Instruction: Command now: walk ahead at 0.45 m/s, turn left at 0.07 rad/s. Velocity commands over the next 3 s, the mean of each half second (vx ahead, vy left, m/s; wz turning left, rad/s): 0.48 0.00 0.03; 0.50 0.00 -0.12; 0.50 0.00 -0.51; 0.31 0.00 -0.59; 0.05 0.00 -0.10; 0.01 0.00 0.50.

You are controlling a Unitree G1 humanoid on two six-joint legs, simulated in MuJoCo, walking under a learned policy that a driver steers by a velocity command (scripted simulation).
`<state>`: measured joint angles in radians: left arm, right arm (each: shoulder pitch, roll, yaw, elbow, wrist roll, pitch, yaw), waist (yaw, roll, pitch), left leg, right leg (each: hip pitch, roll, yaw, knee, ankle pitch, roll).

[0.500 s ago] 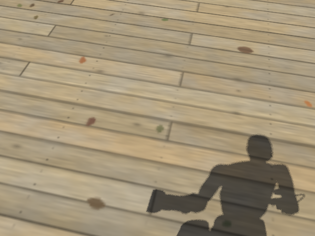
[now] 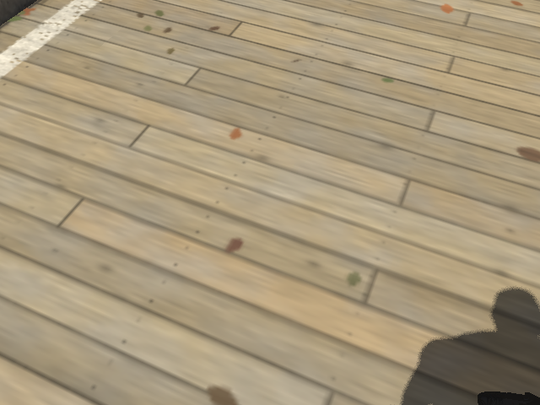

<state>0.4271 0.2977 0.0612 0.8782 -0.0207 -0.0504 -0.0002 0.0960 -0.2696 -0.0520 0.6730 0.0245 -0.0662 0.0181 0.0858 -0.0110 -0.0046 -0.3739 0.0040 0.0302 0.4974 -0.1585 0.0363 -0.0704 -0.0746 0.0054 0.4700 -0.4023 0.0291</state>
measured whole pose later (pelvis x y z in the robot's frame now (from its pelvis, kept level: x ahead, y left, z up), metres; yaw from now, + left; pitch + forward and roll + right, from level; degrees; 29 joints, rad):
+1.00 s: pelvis +0.53 +0.02 +0.00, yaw -5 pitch +2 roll -2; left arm 0.41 0.29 0.06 0.86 -0.02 -0.05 0.00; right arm 0.03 -0.27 -0.03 0.72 0.01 -0.10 0.03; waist 0.09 0.03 0.02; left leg -0.47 0.04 -0.04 0.46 -0.02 0.00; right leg -0.01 0.04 0.04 0.35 -0.38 -0.01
